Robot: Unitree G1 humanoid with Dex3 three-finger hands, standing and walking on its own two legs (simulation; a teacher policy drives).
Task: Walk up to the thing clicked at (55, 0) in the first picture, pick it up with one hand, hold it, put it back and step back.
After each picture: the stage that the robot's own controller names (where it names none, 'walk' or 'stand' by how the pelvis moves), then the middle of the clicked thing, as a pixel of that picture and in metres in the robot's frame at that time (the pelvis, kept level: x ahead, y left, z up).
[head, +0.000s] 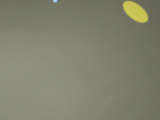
stand; out of the picture +2.38 +0.39 -0.72
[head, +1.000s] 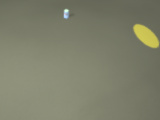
walk; (66, 13) +2.24 +0.19 -0.70
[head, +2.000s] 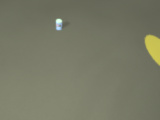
walk; (59, 24) +1.55 +0.16 -0.71
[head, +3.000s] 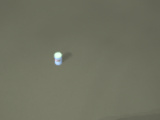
walk; (58, 58) +1.02 +0.18 -0.71
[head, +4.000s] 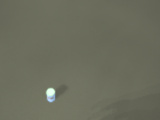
walk; (51, 95) +0.64 +0.18 -0.71
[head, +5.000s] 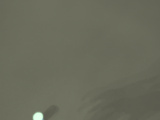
walk; (38, 119) +0.42 +0.21 -0.71
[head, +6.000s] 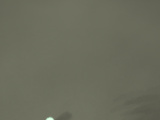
stand; out of the picture +0.41 +0.22 -0.72
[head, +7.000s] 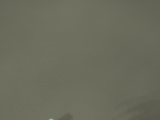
stand; out of the picture +0.41 +0.22 -0.73
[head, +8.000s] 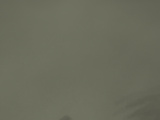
stand; out of the picture +0.39 +0.24 -0.73
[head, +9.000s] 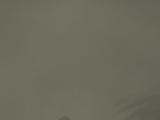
stand; out of the picture +0.39 +0.24 -0.73
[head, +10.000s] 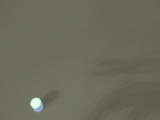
go down; (37, 104) +0.40 +0.26 -0.64
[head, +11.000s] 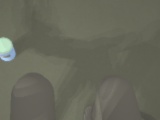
go down; (5, 50) +0.45 +0.30 -0.29
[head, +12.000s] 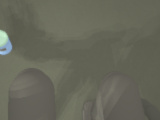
close in; (1, 43) +0.45 +0.31 -0.28
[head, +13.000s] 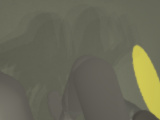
close in; out of the picture +0.43 +0.35 -0.22
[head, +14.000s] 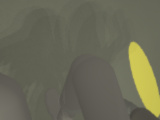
close; out of the picture +0.42 +0.35 -0.22
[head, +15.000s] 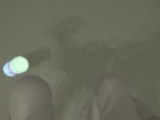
lift; (15, 66) +0.40 +0.25 -0.28
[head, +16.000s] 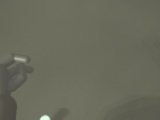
close; out of the picture +0.37 +0.21 -0.64
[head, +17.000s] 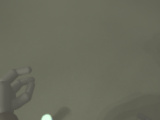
stand; out of the picture +0.38 +0.22 -0.65
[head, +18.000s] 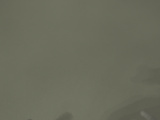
stand; out of the picture +0.36 +0.21 -0.66
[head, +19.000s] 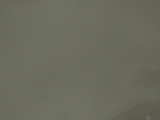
stand; out of the picture +0.35 +0.20 -0.66
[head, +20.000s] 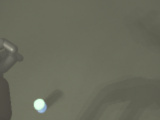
crouch; (40, 106) +0.38 +0.22 -0.61
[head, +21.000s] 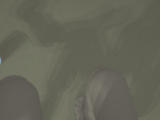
lower; out of the picture +0.41 +0.27 -0.28
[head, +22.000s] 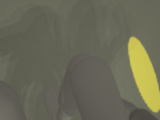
lower; out of the picture +0.39 +0.31 -0.22
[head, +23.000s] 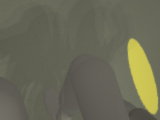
lower; out of the picture +0.38 +0.31 -0.22
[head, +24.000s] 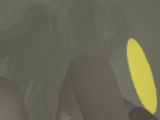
lower; out of the picture +0.38 +0.31 -0.23
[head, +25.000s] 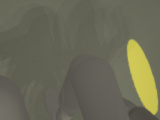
lower; out of the picture +0.39 +0.31 -0.23
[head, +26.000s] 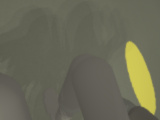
open; out of the picture +0.38 +0.30 -0.22
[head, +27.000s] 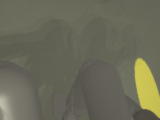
stand; out of the picture +0.33 +0.23 -0.26
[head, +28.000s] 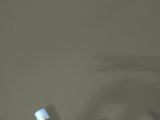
stand; (43, 119) +0.29 +0.19 -0.60
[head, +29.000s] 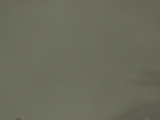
stand; out of the picture +0.27 +0.19 -0.69
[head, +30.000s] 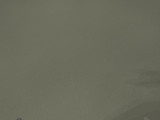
stand; out of the picture +0.27 +0.19 -0.69
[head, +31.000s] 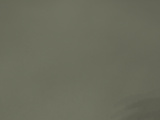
stand; out of the picture +0.27 +0.18 -0.74
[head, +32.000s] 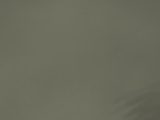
stand; out of the picture +0.26 +0.20 -0.75
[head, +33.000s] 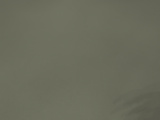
stand; out of the picture +0.24 +0.21 -0.75
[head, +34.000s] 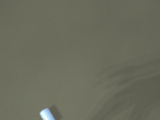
walk; (47, 117) +0.32 +0.19 -0.73
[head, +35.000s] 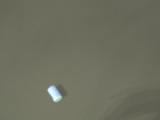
walk; (54, 93) +0.56 +0.25 -0.72
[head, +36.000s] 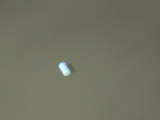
stand; (64, 69) +0.87 +0.22 -0.73
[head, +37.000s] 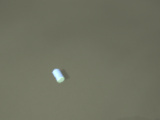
stand; (58, 75) +0.85 +0.21 -0.74
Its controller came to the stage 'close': yes
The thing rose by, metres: 0.01
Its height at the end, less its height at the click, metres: -0.02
